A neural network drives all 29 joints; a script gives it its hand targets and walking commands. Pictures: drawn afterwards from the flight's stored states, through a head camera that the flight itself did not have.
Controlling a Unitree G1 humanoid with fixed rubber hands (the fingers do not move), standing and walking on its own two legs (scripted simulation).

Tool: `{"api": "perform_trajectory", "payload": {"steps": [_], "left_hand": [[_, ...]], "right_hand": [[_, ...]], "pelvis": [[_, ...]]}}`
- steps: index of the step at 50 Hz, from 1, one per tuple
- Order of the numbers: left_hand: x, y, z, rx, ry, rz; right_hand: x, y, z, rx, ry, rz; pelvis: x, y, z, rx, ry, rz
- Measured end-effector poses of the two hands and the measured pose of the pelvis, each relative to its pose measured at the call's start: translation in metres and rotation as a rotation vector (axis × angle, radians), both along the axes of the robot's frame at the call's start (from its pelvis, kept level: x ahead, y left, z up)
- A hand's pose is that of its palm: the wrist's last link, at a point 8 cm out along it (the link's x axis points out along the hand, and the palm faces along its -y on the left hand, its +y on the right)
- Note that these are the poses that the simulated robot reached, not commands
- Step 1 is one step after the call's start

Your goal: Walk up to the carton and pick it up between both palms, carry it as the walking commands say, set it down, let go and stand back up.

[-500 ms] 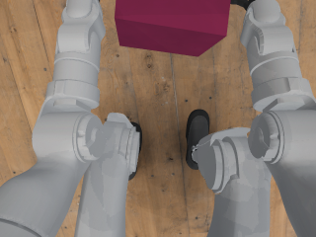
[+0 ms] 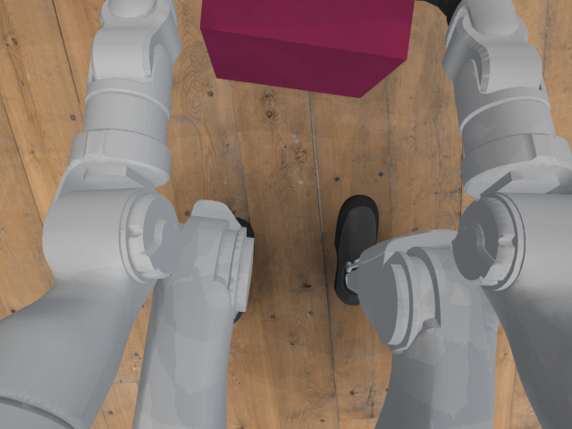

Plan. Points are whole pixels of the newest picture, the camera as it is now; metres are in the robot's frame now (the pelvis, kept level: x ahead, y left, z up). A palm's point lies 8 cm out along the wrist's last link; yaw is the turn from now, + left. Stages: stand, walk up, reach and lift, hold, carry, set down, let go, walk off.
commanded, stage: set down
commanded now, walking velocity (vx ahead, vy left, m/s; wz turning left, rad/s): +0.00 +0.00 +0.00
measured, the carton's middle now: out of the picture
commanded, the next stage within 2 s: none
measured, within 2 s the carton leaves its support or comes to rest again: rests again in 1.18 s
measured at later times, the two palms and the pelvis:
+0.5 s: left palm out of the picture +0.53 +0.18 -0.19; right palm (454, 2) +0.54 -0.14 -0.19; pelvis +0.00 +0.00 +0.00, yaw +1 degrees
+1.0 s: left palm out of the picture +0.53 +0.18 -0.20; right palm (448, 11) +0.54 -0.14 -0.20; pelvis +0.00 +0.00 -0.01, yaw +1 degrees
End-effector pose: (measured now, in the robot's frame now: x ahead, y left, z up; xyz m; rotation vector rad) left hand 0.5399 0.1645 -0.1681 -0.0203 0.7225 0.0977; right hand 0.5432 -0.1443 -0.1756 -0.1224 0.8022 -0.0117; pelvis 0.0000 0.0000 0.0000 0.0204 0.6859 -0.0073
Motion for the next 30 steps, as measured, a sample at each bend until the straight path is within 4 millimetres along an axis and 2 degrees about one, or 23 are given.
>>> {"api": "perform_trajectory", "payload": {"steps": [16,30], "left_hand": [[-0.004,0.010,-0.016,-0.016,0.032,-0.003],[-0.009,0.011,-0.023,-0.018,0.051,-0.020]], "right_hand": [[0.001,0.006,-0.010,0.020,0.016,0.009],[-0.003,0.007,-0.018,0.020,0.034,0.011]], "pelvis": [[0.000,0.001,-0.001,-0.002,-0.007,0.006],[-0.002,0.000,-0.004,-0.002,-0.022,0.014]]}}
